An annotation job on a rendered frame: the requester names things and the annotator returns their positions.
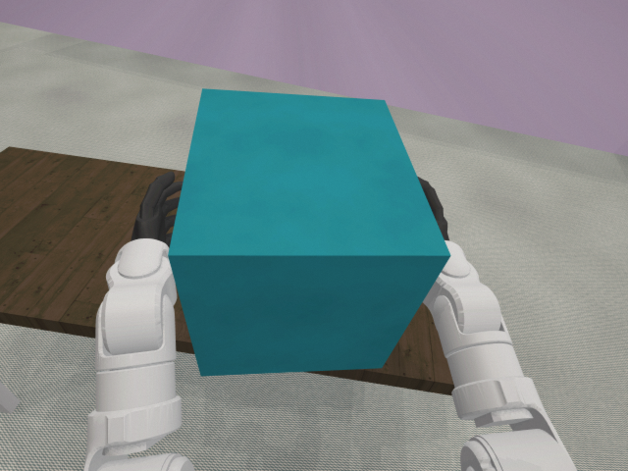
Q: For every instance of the table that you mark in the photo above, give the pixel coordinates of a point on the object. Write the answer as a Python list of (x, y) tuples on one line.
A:
[(63, 220)]

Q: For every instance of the robot right upper arm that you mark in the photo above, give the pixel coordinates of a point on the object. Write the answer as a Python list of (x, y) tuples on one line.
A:
[(527, 450)]

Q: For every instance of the robot left hand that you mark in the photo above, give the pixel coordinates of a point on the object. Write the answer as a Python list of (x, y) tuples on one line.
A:
[(151, 220)]

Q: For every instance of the robot right hand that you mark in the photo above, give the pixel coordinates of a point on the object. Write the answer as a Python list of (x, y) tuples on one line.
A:
[(436, 206)]

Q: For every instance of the robot right forearm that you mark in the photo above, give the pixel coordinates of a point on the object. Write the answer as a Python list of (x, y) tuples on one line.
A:
[(490, 387)]

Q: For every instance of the carton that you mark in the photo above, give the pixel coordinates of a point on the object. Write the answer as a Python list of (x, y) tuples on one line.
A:
[(303, 239)]

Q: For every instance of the robot left forearm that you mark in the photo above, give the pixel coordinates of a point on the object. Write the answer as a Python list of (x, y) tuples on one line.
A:
[(135, 338)]

